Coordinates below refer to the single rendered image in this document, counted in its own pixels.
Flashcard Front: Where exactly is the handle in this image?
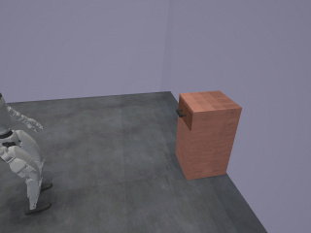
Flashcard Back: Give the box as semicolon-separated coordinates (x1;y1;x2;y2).
176;109;186;117

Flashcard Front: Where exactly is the robot right forearm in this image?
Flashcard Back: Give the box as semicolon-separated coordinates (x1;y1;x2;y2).
0;143;16;163

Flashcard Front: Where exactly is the right robot hand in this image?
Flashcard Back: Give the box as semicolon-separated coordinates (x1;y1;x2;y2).
9;158;37;180

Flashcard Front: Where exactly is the robot left forearm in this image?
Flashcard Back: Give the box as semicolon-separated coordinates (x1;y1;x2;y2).
7;105;28;123

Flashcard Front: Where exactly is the right robot shin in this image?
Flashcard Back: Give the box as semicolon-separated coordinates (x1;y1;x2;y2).
26;178;42;210

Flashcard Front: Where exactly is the drawer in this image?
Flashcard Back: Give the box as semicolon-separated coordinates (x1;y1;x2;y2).
178;97;193;131

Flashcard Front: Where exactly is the cabinet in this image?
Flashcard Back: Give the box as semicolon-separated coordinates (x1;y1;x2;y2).
175;90;242;181

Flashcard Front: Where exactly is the robot torso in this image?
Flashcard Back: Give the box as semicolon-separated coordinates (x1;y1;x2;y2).
0;93;19;147

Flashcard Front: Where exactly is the left robot hand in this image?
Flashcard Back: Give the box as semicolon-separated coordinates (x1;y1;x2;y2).
24;118;44;133

